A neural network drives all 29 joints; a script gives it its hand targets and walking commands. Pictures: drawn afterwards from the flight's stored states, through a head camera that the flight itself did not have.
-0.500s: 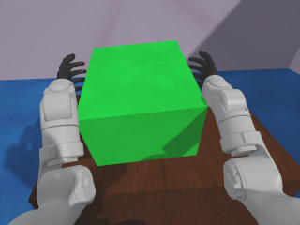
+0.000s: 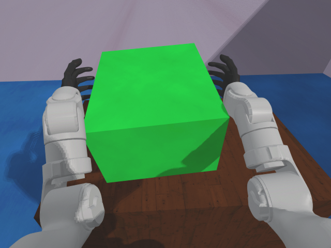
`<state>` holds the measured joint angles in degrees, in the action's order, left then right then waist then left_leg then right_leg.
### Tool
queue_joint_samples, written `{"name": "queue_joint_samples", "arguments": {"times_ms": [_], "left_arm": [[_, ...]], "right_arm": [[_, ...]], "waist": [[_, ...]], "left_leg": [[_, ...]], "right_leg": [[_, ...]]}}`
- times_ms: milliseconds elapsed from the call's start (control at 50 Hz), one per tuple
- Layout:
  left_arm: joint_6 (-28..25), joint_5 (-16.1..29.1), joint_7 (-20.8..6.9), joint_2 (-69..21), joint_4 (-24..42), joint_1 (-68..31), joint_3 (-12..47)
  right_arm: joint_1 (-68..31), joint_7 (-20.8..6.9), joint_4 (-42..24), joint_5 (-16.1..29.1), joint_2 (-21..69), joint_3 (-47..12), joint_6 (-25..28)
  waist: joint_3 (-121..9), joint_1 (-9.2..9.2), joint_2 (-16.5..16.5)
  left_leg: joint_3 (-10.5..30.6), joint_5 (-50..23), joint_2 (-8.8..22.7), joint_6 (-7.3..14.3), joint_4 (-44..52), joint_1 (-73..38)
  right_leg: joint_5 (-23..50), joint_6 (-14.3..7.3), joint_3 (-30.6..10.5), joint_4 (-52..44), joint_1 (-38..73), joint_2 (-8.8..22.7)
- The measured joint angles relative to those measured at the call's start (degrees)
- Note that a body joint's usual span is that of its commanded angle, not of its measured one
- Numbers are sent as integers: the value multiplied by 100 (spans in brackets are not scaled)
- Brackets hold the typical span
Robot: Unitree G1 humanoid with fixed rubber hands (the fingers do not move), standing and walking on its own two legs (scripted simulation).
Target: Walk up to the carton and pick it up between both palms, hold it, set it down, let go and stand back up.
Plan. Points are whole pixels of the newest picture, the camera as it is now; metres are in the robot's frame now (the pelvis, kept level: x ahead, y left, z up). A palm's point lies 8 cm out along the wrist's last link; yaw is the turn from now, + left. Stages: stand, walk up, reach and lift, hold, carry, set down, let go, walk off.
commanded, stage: hold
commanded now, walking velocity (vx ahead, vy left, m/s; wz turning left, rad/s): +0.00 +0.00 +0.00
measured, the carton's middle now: (154, 106) +0.41 +0.00 +0.18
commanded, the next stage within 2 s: none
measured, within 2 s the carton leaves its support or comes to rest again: neither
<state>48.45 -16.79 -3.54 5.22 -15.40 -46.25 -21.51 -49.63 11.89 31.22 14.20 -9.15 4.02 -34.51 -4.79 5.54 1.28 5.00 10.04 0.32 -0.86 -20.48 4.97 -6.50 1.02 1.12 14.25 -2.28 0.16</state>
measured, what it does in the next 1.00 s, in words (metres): stands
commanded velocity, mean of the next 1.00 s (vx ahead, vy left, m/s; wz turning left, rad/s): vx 0.00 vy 0.00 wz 0.00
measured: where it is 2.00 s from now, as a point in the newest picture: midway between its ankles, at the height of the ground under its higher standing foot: outside the picture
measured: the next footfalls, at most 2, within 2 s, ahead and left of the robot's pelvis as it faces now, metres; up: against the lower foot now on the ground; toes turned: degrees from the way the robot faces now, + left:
none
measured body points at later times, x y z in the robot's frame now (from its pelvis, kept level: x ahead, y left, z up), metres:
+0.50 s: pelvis +0.00 +0.00 +0.00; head -0.08 +0.01 +0.44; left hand +0.38 +0.17 +0.25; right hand +0.37 -0.19 +0.26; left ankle +0.02 +0.13 -0.75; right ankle +0.02 -0.13 -0.75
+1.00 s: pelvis +0.00 +0.00 +0.00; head -0.08 +0.02 +0.44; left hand +0.38 +0.17 +0.26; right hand +0.37 -0.18 +0.26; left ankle +0.02 +0.13 -0.75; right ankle +0.02 -0.13 -0.75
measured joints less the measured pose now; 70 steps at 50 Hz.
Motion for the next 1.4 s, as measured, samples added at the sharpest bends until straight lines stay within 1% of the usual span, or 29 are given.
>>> {"name": "queue_joint_samples", "arguments": {"times_ms": [60, 160, 360, 460, 660, 780, 880, 1000, 1220, 1400], "left_arm": [[16, -2, 19, -38, 114, 53, 33], [79, -79, 15, -140, 166, 94, -16], [65, -26, 13, -156, 277, 178, -33], [64, -73, -40, -133, 127, 94, -103], [-8, -56, -60, -15, -200, -113, -105], [-90, -58, -77, 41, -341, -183, -104], [-93, -49, -56, 26, -276, -144, -71], [-57, -135, -60, -35, -348, -156, -111], [-81, -6, 35, -23, -223, -91, -12], [-30, -58, -36, -9, -192, -91, -41]], "right_arm": [[57, -1, -108, 39, -38, -27, -19], [87, -44, -68, 56, -80, -52, -61], [133, 29, -230, 141, -123, -154, -127], [72, 18, -118, 68, -75, -111, -152], [-33, 13, 45, -44, -15, -16, -125], [-121, 49, 122, -37, -5, -5, -114], [-99, 33, 101, -22, -27, -25, -91], [-124, -31, 280, -46, -48, -27, -83], [-73, -15, 153, 7, -81, -44, -55], [-75, 21, 118, 46, -86, -102, -116]], "waist": [[6, 16, -13], [0, 19, -25], [-7, 7, -82], [-30, -6, -64], [-76, -43, -74], [-88, -35, -47], [-120, -13, -26], [-128, -31, 1], [-131, -11, -52], [-76, 1, -70]], "left_leg": [[-5, 27, 3, 5, -26, -7], [-47, 48, 18, 5, -18, -40], [-65, 53, 59, -19, -23, -48], [-55, 11, 57, -32, 25, -60], [-31, -46, 50, -41, 47, 0], [-23, -61, 47, -41, 42, 26], [-20, -58, 35, -31, 36, 26], [-55, -51, 33, -21, 46, -4], [-34, -27, 31, -16, -4, 73], [-27, -22, 35, -20, 20, 25]], "right_leg": [[-7, 4, -7, -10, 23, -5], [-22, 0, -52, 2, 30, -19], [-12, -25, -79, -5, 36, -62], [-15, -38, -73, 23, 18, -60], [9, -48, -55, 41, -48, -57], [31, -46, -51, 23, -58, -57], [27, -36, -50, 19, -49, -46], [17, -29, -87, 31, -38, -43], [11, -22, -72, 24, -77, -47], [6, -28, -69, -11, -17, -53]]}}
